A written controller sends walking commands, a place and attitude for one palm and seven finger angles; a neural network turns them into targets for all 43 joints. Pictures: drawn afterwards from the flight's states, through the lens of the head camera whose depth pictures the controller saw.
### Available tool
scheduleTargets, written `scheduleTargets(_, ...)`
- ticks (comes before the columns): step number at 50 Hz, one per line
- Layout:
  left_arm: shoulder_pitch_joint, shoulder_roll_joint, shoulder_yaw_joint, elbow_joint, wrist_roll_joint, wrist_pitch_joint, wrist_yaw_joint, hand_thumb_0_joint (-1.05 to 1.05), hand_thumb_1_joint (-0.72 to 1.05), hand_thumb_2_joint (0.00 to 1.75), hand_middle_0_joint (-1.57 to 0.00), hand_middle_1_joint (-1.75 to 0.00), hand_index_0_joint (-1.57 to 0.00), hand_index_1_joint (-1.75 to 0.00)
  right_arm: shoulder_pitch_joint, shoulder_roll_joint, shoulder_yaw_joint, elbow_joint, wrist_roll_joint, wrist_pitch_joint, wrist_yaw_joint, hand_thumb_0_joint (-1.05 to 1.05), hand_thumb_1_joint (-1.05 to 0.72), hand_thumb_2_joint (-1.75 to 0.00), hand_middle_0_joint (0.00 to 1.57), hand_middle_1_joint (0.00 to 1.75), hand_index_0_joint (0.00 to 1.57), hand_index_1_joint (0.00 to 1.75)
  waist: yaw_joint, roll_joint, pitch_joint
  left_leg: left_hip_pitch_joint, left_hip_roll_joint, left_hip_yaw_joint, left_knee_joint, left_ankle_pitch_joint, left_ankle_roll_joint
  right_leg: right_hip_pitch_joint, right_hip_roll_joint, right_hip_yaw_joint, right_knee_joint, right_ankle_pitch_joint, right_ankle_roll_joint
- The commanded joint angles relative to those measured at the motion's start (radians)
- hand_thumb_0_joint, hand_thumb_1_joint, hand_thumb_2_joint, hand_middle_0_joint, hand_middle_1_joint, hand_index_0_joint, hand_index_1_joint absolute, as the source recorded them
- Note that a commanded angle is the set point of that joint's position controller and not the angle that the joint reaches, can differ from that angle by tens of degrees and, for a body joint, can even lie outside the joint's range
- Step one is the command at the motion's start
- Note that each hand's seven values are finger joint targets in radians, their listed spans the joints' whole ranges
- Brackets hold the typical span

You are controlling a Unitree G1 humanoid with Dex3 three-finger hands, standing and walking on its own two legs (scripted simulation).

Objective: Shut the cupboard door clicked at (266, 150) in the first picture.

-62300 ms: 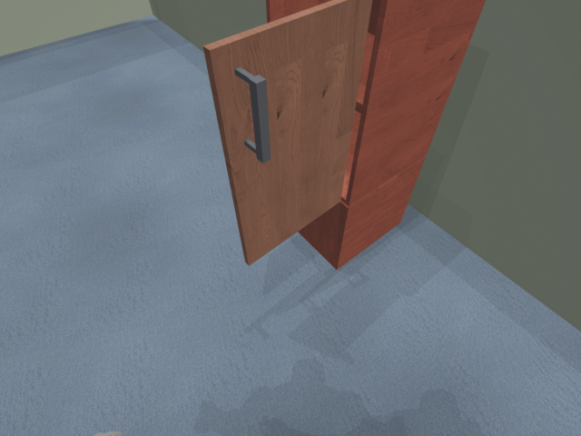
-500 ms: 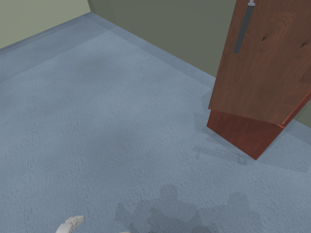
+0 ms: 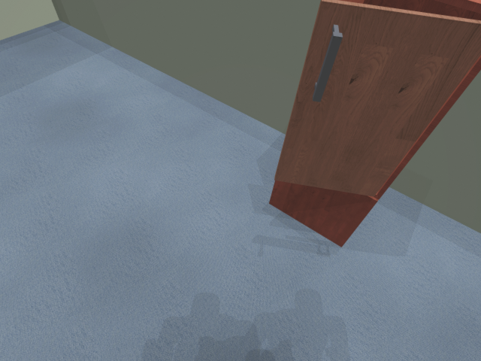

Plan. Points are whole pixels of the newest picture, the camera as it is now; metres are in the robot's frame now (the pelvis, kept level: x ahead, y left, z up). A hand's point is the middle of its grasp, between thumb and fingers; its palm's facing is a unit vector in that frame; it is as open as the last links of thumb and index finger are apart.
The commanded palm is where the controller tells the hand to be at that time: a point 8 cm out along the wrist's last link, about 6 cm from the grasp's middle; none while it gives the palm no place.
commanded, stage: take the last steps up to it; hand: left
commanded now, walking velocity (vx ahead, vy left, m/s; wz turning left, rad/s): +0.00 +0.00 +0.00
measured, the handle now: (325, 65) +0.71 -0.14 +0.13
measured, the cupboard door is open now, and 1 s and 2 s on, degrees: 26 26 26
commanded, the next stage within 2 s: come to a stop and stand still in 0.76 s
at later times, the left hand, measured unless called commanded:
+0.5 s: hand out of the picture +0.12 +0.12 -0.17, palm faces -0.10 -0.98 -0.20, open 7.4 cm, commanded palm none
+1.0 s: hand (232, 247) +0.38 +0.03 -0.16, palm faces -0.19 -0.95 -0.24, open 7.4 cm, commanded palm none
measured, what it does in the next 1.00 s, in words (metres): walks ahead: right foot, then left foot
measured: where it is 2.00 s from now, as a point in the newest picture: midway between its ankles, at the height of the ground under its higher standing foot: (264, 359)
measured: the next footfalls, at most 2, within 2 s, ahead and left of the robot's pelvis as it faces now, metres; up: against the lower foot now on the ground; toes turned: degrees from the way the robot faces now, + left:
right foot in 0.26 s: +0.03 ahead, -0.14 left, +0.00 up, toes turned -8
left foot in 0.64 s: +0.29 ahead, +0.01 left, +0.00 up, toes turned -1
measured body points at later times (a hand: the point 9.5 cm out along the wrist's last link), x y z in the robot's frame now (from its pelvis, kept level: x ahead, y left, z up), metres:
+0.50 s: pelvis +0.09 -0.07 +0.00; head +0.12 -0.07 +0.45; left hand +0.12 +0.17 -0.15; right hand +0.09 -0.33 -0.14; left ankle +0.14 +0.06 -0.68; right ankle -0.01 -0.13 -0.74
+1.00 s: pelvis +0.25 -0.15 -0.01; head +0.28 -0.16 +0.44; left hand +0.39 +0.08 -0.14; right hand +0.19 -0.38 -0.16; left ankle +0.25 +0.01 -0.74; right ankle +0.28 -0.31 -0.73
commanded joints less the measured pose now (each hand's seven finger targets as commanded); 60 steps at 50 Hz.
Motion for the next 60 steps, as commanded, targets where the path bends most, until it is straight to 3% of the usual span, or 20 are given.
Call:
scheduleTargets(1,-0.019,0.056,0.007,-0.075,0.000,-0.014,-0.006,0.00,0.90,0.90,-0.20,-0.30,-0.20,-0.30,0.046,-0.195,-0.054,-0.041,-0.002,-0.017,-0.024,0.00,-0.90,-0.90,0.20,0.30,0.20,0.30,-0.015,0.222,-0.065,0.134,0.241,-0.175,-0.183,0.554,0.141,-0.053,-0.050,-0.031,0.044,0.002,0.017)
scheduleTargets(6,-0.075,0.042,0.002,-0.087,0.007,-0.015,-0.031,0.00,0.90,0.90,-0.20,-0.30,-0.20,-0.30,0.115,-0.237,-0.080,-0.006,-0.009,-0.015,-0.012,0.00,-0.90,-0.90,0.20,0.30,0.20,0.30,-0.060,0.198,-0.053,0.129,0.283,-0.212,-0.273,-0.017,0.128,-0.047,-0.045,-0.085,-0.087,0.026,0.004)
scheduleTargets(11,0.005,0.056,0.011,-0.050,0.010,-0.037,-0.047,0.00,0.90,0.90,-0.20,-0.30,-0.20,-0.30,0.098,-0.237,-0.091,0.026,-0.003,-0.024,-0.003,0.00,-0.90,-0.90,0.20,0.30,0.20,0.30,-0.015,0.157,-0.055,0.038,0.247,-0.122,-0.151,-0.083,0.071,0.186,-0.010,-0.140,-0.429,0.204,-0.018)
scheduleTargets(12,0.079,0.087,0.022,-0.025,0.011,-0.046,-0.042,0.00,0.90,0.90,-0.20,-0.30,-0.20,-0.30,0.083,-0.213,-0.089,0.026,0.003,-0.028,0.000,0.00,-0.90,-0.90,0.20,0.30,0.20,0.30,0.020,0.075,-0.071,-0.066,0.196,-0.055,-0.035,-0.096,0.035,0.333,-0.044,-0.079,-0.536,0.211,-0.041)
scheduleTargets(13,0.159,0.177,0.039,0.001,0.018,-0.059,-0.028,0.00,0.90,0.90,-0.20,-0.30,-0.20,-0.30,0.057,-0.141,-0.072,0.000,0.017,-0.033,0.005,0.00,-0.90,-0.90,0.20,0.30,0.20,0.30,0.058,-0.182,-0.076,-0.281,0.068,0.083,0.193,-0.218,-0.023,0.488,-0.245,0.215,-0.665,0.068,-0.128)
scheduleTargets(14,0.214,0.237,0.049,0.017,0.010,-0.059,-0.015,0.00,0.90,0.90,-0.20,-0.30,-0.20,-0.30,-0.062,-0.130,-0.059,-0.049,0.009,-0.033,0.010,0.00,-0.90,-0.90,0.20,0.30,0.20,0.30,0.107,-0.295,-0.009,-0.458,0.002,0.063,0.413,-0.388,-0.043,0.469,-0.388,0.438,-0.718,0.084,-0.243)
scheduleTargets(16,0.161,0.163,0.036,0.011,0.009,-0.067,0.005,0.00,0.90,0.90,-0.20,-0.30,-0.20,-0.30,-0.068,-0.153,-0.073,-0.027,0.008,-0.032,0.012,0.00,-0.90,-0.90,0.20,0.30,0.20,0.30,0.058,-0.167,0.065,-0.509,0.057,-0.047,0.569,-0.249,-0.035,0.386,-0.355,0.366,-0.719,0.074,-0.285)
scheduleTargets(21,0.080,0.110,0.007,0.016,0.005,-0.101,0.007,0.00,0.90,0.90,-0.20,-0.30,-0.20,-0.30,-0.021,-0.100,-0.065,0.008,0.002,-0.031,0.031,0.00,-0.90,-0.90,0.20,0.30,0.20,0.30,-0.030,-0.061,0.069,-0.382,0.056,0.003,0.475,-0.081,-0.067,0.282,-0.252,0.106,-0.668,0.513,-0.248)
scheduleTargets(26,0.136,0.116,0.005,0.058,0.007,-0.099,0.012,0.00,0.90,0.90,-0.20,-0.30,-0.20,-0.30,-0.066,-0.084,-0.058,-0.005,0.009,-0.043,0.027,0.00,-0.90,-0.90,0.20,0.30,0.20,0.30,-0.015,-0.057,0.006,-0.313,0.028,0.051,0.252,-0.032,-0.051,0.386,-0.224,0.088,-0.593,0.765,-0.231)
scheduleTargets(29,0.084,0.124,0.008,0.058,-0.001,-0.096,0.010,0.00,0.90,0.90,-0.20,-0.30,-0.20,-0.30,0.070,-0.105,-0.063,0.040,0.009,-0.056,0.006,0.00,-0.90,-0.90,0.20,0.30,0.20,0.30,-0.094,-0.024,-0.060,-0.069,-0.033,0.101,0.071,0.063,-0.029,0.361,-0.178,0.039,-0.414,0.987,-0.197)
scheduleTargets(30,0.076,0.114,0.008,0.057,-0.006,-0.093,0.010,0.00,0.90,0.90,-0.20,-0.30,-0.20,-0.30,0.197,-0.136,-0.074,0.083,0.003,-0.062,-0.001,0.00,-0.90,-0.90,0.20,0.30,0.20,0.30,-0.145,-0.003,-0.122,0.132,-0.019,0.077,-0.010,0.177,-0.030,0.278,-0.144,0.017,-0.247,0.905,-0.162)
scheduleTargets(32,0.159,0.033,-0.012,0.027,-0.021,-0.087,-0.004,0.00,0.90,0.90,-0.20,-0.30,-0.20,-0.30,0.378,-0.305,-0.103,0.118,-0.018,-0.065,-0.020,0.00,-0.90,-0.90,0.20,0.30,0.20,0.30,-0.161,0.369,-0.256,0.492,0.459,-0.602,-0.180,0.288,0.186,-0.163,0.041,-0.053,0.305,-0.051,-0.066)
scheduleTargets(33,0.120,0.081,-0.004,0.009,-0.002,-0.079,-0.003,0.00,0.90,0.90,-0.20,-0.30,-0.20,-0.30,0.321,-0.302,-0.097,0.103,-0.004,-0.053,-0.021,0.00,-0.90,-0.90,0.20,0.30,0.20,0.30,-0.137,0.224,-0.200,0.367,0.508,-0.636,-0.240,0.168,0.237,-0.197,-0.017,0.050,0.443,-0.069,-0.079)
scheduleTargets(36,0.042,0.062,0.009,0.001,0.022,-0.056,-0.022,0.00,0.90,0.90,-0.20,-0.30,-0.20,-0.30,0.102,-0.191,-0.075,0.040,-0.005,-0.056,-0.020,0.00,-0.90,-0.90,0.20,0.30,0.20,0.30,-0.049,0.199,0.089,-0.068,0.398,-0.438,-0.378,-0.217,0.155,-0.211,-0.120,0.037,0.421,0.114,-0.043)
scheduleTargets(42,0.062,-0.003,-0.002,0.000,0.010,-0.034,-0.035,0.00,0.90,0.90,-0.20,-0.30,-0.20,-0.30,0.089,-0.188,-0.083,0.045,-0.005,-0.060,-0.006,0.00,-0.90,-0.90,0.20,0.30,0.20,0.30,-0.018,0.184,-0.030,-0.036,0.254,-0.077,-0.318,0.048,0.103,-0.068,-0.117,-0.080,0.000,0.222,0.008)
scheduleTargets(48,0.113,0.035,-0.008,0.013,0.009,-0.067,-0.006,0.00,0.90,0.90,-0.20,-0.30,-0.20,-0.30,0.080,-0.152,-0.079,0.056,0.012,-0.024,0.007,0.00,-0.90,-0.90,0.20,0.30,0.20,0.30,0.018,0.126,-0.100,-0.003,0.143,0.032,-0.032,0.231,0.018,0.191,-0.071,-0.133,-0.422,0.466,0.031)
scheduleTargets(50,0.120,0.176,0.005,0.019,0.018,-0.092,0.017,0.00,0.90,0.90,-0.20,-0.30,-0.20,-0.30,0.145,-0.034,-0.056,0.051,0.028,-0.017,0.019,0.00,-0.90,-0.90,0.20,0.30,0.20,0.30,0.008,-0.231,-0.133,-0.149,-0.011,0.065,0.205,-0.248,-0.057,0.281,-0.372,0.193,-0.499,0.940,-0.101)
scheduleTargets(52,0.057,0.192,-0.003,0.000,0.019,-0.078,0.023,0.00,0.90,0.90,-0.20,-0.30,-0.20,-0.30,0.164,-0.031,-0.060,0.059,0.033,0.010,0.015,0.00,-0.90,-0.90,0.20,0.30,0.20,0.30,-0.012,-0.088,-0.101,-0.054,-0.004,-0.016,0.374,-0.349,-0.037,0.101,-0.443,0.175,-0.551,0.794,-0.185)
scheduleTargets(54,0.028,0.163,0.009,0.012,0.015,-0.080,0.040,0.00,0.90,0.90,-0.20,-0.30,-0.20,-0.30,0.141,-0.076,-0.060,0.071,0.029,0.014,0.003,0.00,-0.90,-0.90,0.20,0.30,0.20,0.30,0.002,-0.272,-0.130,-0.188,-0.002,-0.061,0.483,-0.337,-0.051,0.262,-0.423,0.211,-0.466,1.165,-0.217)
scheduleTargets(60,0.013,0.167,0.033,-0.001,0.014,-0.060,0.063,0.00,0.90,0.90,-0.20,-0.30,-0.20,-0.30,0.015,-0.085,-0.069,0.030,0.028,0.028,0.017,0.00,-0.90,-0.90,0.20,0.30,0.20,0.30,0.033,-0.106,-0.166,-0.217,-0.034,-0.088,0.475,-0.246,-0.079,0.318,-0.432,0.112,-0.447,1.162,-0.217)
